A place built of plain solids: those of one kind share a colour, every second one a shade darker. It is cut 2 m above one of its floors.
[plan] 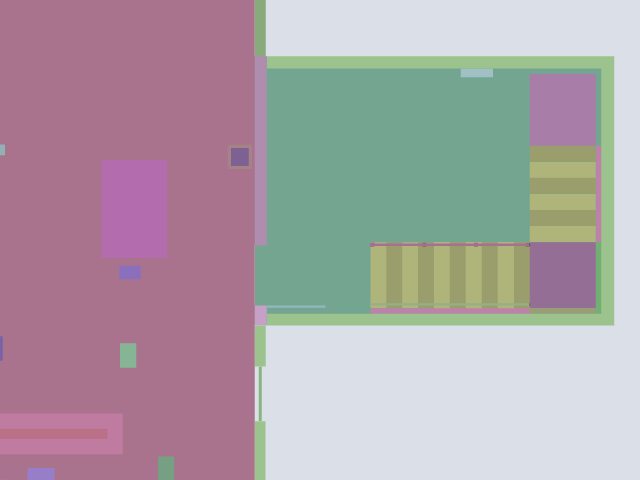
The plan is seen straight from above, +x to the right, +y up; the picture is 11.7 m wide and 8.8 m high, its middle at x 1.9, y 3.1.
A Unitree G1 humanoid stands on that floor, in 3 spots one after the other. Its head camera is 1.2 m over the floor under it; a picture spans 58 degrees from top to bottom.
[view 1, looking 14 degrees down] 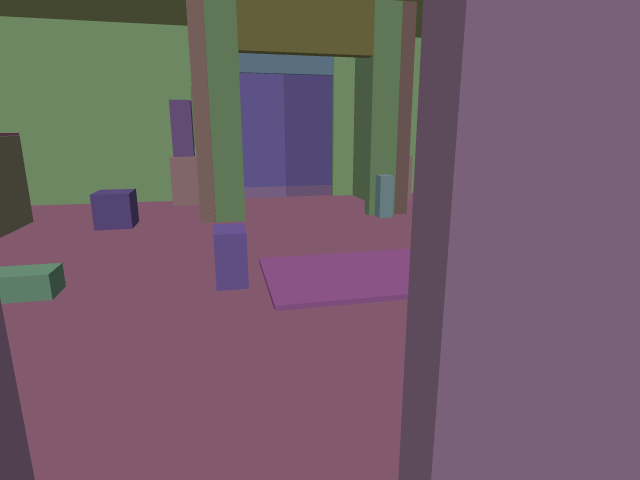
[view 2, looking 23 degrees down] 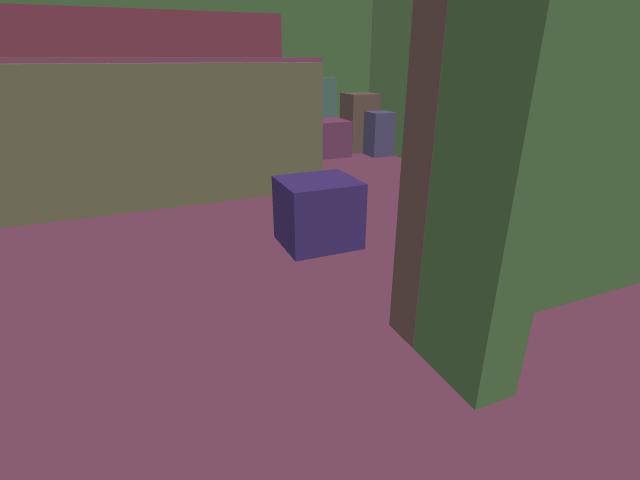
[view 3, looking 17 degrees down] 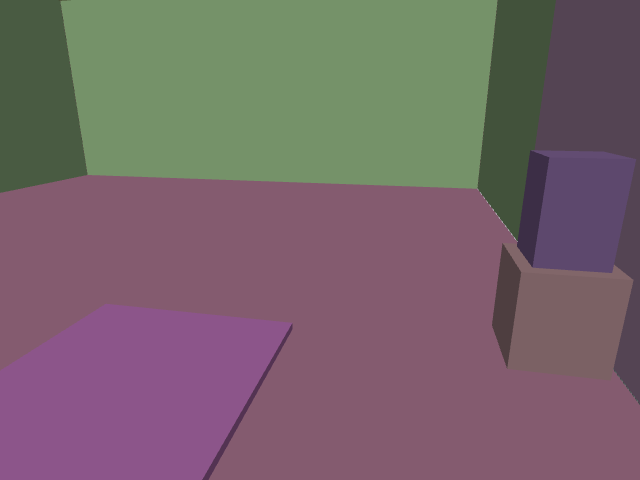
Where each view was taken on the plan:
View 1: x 1.88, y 2.45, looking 167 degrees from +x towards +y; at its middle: lobby_floor_slab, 4.96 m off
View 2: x -3.10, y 3.67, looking -113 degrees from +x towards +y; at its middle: lobby_left_box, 2.76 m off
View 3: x -0.29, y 2.45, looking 102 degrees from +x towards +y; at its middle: lobby_floor_slab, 4.10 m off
